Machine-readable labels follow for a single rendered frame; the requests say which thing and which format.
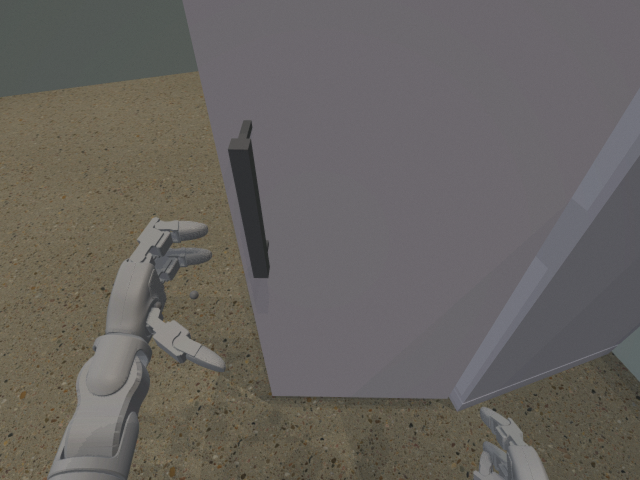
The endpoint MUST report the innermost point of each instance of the left robot forearm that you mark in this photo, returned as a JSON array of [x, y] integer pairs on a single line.
[[100, 439]]

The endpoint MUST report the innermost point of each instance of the robot left hand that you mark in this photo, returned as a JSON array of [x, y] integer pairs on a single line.
[[139, 285]]

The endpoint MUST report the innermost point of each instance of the handle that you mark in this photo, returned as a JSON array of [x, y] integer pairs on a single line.
[[244, 174]]

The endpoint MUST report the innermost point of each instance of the robot right hand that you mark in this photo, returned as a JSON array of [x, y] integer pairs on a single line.
[[521, 462]]

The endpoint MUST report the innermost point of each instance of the fridge door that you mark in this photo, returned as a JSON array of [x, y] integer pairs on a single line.
[[412, 157]]

